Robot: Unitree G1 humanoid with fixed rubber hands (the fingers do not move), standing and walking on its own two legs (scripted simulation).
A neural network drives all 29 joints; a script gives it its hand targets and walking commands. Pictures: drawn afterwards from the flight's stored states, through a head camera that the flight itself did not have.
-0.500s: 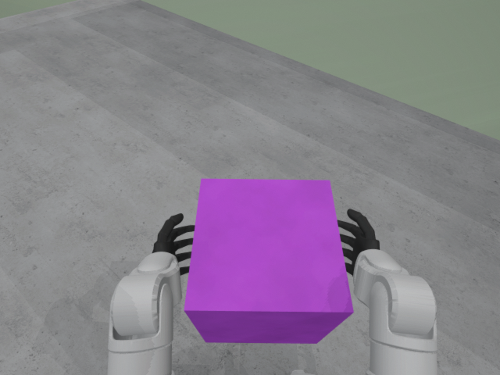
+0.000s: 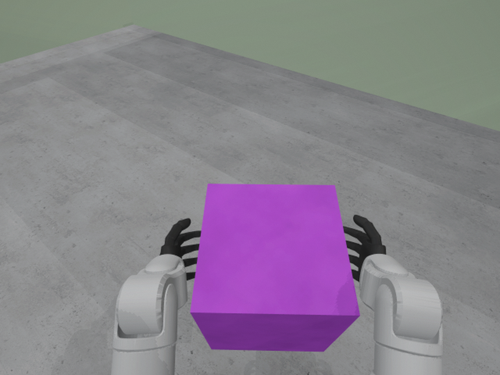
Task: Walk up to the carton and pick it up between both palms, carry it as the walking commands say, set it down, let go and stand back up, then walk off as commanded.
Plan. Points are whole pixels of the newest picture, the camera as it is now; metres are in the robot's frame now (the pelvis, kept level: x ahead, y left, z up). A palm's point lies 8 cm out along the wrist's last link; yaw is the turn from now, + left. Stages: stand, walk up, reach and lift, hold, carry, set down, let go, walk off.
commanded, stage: carry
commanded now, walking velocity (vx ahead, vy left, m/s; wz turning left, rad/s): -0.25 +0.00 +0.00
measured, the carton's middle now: (269, 272) +0.30 -0.03 +0.03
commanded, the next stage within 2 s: none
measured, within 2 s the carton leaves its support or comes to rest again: neither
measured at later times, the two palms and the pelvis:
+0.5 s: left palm out of the picture +0.02 +0.14 +0.07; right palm out of the picture +0.03 -0.14 +0.08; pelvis -0.24 +0.00 +0.00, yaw +0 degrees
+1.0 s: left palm out of the picture -0.19 +0.20 +0.08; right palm out of the picture -0.15 -0.08 +0.10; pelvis -0.47 +0.03 +0.01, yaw +0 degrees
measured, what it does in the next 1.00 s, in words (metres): walks backwards: left foot, then right foot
